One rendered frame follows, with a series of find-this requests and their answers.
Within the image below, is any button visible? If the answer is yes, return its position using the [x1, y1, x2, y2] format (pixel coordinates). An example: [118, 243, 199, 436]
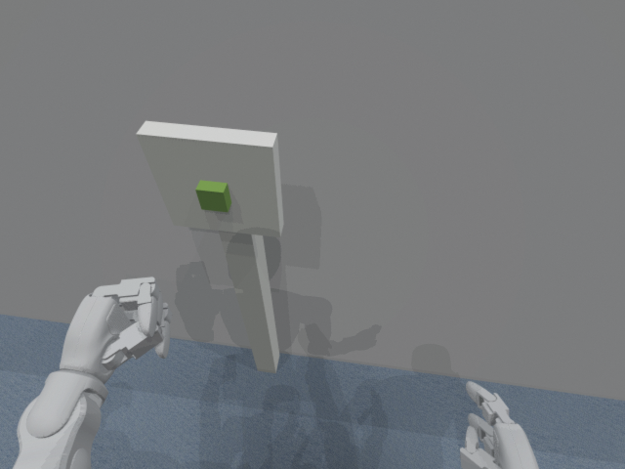
[196, 180, 231, 212]

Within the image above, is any right robot hand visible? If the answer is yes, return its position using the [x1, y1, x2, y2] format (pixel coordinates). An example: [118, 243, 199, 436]
[460, 381, 539, 469]

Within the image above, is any panel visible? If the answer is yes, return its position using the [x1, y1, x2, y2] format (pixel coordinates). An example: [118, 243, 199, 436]
[136, 121, 284, 373]

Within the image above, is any robot left forearm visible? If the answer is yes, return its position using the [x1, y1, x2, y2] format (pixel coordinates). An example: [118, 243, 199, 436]
[13, 369, 108, 469]

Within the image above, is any left robot hand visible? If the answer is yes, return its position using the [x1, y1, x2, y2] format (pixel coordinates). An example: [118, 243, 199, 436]
[60, 277, 173, 384]

